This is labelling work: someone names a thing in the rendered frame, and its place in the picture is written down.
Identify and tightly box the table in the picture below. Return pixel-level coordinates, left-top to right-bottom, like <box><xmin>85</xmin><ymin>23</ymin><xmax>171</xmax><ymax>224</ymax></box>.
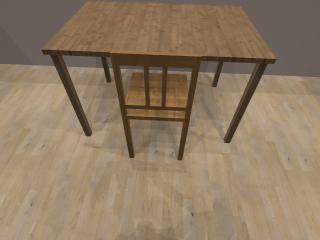
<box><xmin>41</xmin><ymin>0</ymin><xmax>276</xmax><ymax>143</ymax></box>

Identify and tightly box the chair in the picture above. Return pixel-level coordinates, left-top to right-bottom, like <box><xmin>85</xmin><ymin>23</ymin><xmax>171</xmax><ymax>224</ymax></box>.
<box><xmin>110</xmin><ymin>50</ymin><xmax>202</xmax><ymax>161</ymax></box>

